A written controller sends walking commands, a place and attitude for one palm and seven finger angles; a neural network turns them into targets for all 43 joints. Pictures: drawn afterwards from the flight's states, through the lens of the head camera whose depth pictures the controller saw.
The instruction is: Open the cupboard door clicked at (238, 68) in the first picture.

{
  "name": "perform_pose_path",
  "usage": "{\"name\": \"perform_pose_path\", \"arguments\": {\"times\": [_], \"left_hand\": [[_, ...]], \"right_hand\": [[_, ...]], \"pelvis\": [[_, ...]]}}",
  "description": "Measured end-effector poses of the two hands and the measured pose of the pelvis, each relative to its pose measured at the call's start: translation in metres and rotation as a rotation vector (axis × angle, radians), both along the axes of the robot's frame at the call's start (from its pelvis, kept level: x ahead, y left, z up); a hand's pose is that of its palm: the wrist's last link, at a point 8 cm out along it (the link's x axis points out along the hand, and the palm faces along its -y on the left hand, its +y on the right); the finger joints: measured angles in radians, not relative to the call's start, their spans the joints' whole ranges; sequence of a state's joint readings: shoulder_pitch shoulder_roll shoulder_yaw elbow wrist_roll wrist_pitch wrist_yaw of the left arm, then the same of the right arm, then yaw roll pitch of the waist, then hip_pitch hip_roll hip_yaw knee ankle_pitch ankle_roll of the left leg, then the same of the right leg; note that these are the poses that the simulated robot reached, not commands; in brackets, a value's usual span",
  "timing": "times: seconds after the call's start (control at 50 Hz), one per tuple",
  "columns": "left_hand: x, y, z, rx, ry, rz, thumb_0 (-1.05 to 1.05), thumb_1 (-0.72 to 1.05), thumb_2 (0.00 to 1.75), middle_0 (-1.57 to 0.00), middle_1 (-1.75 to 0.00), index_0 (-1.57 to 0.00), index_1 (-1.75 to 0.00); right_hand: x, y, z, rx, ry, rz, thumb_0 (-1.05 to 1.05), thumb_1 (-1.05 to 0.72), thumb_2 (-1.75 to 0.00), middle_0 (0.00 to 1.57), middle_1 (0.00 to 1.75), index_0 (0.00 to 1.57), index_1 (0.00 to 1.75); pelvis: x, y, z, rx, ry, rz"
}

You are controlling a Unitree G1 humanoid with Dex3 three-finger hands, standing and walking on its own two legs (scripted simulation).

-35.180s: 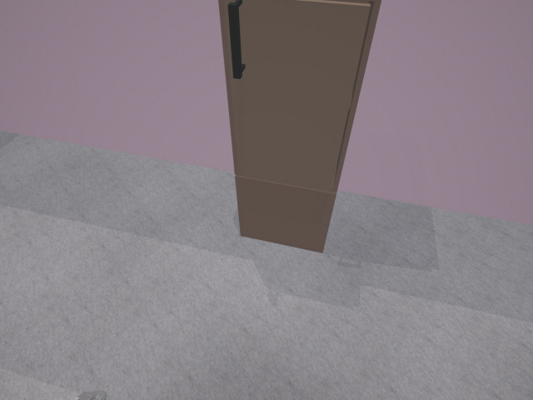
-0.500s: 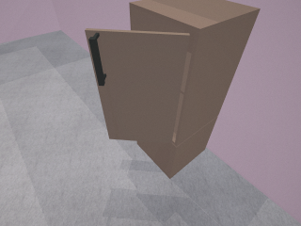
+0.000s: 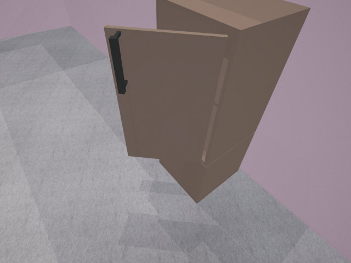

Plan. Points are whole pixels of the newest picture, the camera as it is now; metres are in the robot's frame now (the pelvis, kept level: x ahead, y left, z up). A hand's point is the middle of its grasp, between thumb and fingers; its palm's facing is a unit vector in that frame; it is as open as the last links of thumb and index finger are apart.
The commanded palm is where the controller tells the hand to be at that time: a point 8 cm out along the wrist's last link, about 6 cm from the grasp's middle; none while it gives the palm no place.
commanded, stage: look again from close up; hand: left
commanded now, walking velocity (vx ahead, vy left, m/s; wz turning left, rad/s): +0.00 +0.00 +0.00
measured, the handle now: (120, 64) +0.62 +0.21 +0.15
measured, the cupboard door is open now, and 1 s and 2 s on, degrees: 46 46 46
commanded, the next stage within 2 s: shuffle to correct the standing spot in 0.26 s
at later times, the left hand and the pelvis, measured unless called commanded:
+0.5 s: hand out of the picture +0.01 +0.15 -0.18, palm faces +0.04 -0.99 -0.13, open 7.4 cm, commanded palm none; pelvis +0.03 +0.00 +0.00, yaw -1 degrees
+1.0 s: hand out of the picture +0.06 +0.18 -0.18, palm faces +0.01 -0.98 -0.19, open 7.3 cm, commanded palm none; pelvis +0.04 +0.01 +0.00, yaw -1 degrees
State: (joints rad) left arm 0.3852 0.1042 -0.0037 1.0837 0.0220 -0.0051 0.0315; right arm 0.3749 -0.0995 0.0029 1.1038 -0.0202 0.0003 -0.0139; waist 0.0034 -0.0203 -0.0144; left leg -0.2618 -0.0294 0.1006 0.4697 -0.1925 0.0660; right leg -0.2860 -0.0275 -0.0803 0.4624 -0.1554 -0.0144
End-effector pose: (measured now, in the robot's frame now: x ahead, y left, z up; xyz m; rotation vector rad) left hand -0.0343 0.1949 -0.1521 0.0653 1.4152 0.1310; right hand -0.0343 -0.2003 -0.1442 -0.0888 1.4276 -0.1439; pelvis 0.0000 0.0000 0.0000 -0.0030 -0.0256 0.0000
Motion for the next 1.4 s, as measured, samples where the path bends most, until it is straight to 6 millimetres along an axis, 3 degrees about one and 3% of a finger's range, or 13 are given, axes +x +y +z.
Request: {"name": "perform_pose_path", "arguments": {"times": [0.12,0.52,0.72,0.94,1.18,1.4], "left_hand": [[0.004,0.000,0.001,0.000,0.000,0.000,0.01,0.91,0.90,-0.20,-0.30,-0.19,-0.30],[0.039,0.003,0.004,0.008,-0.015,-0.006,0.01,0.91,0.90,-0.20,-0.30,-0.19,-0.30],[0.063,0.016,-0.001,0.006,0.002,0.003,0.01,0.91,0.90,-0.20,-0.30,-0.19,-0.30],[0.087,0.036,0.005,0.059,-0.037,-0.032,0.01,0.92,0.90,-0.20,-0.30,-0.19,-0.30],[0.084,0.036,0.014,0.101,-0.084,-0.074,0.01,0.91,0.90,-0.20,-0.30,-0.19,-0.30],[0.078,0.013,0.018,0.084,-0.066,-0.074,0.01,0.91,0.90,-0.20,-0.30,-0.19,-0.30]], "right_hand": [[0.020,0.000,0.000,-0.004,-0.041,0.009,0.00,-0.91,-0.89,0.20,0.30,0.20,0.30],[0.049,-0.010,0.003,-0.019,-0.033,0.028,0.00,-0.91,-0.89,0.20,0.30,0.20,0.30],[0.068,0.003,0.007,-0.040,-0.026,0.019,0.00,-0.91,-0.89,0.20,0.30,0.20,0.30],[0.072,0.001,0.004,-0.054,-0.030,-0.007,0.02,-0.93,-0.89,0.20,0.30,0.21,0.30],[0.092,-0.020,-0.003,-0.036,-0.155,0.041,0.01,-0.93,-0.89,0.20,0.30,0.20,0.30],[0.096,-0.038,0.000,-0.027,-0.156,0.054,0.00,-0.92,-0.89,0.20,0.30,0.20,0.30]], "pelvis": [[0.004,0.001,0.000,0.000,0.006,-0.005],[0.031,-0.001,0.003,0.000,0.011,-0.010],[0.056,0.010,0.002,-0.004,0.011,-0.009],[0.049,0.014,0.002,0.005,0.003,-0.022],[0.039,0.006,-0.002,0.008,0.001,-0.019],[0.041,-0.012,0.002,0.018,0.006,-0.026]]}}
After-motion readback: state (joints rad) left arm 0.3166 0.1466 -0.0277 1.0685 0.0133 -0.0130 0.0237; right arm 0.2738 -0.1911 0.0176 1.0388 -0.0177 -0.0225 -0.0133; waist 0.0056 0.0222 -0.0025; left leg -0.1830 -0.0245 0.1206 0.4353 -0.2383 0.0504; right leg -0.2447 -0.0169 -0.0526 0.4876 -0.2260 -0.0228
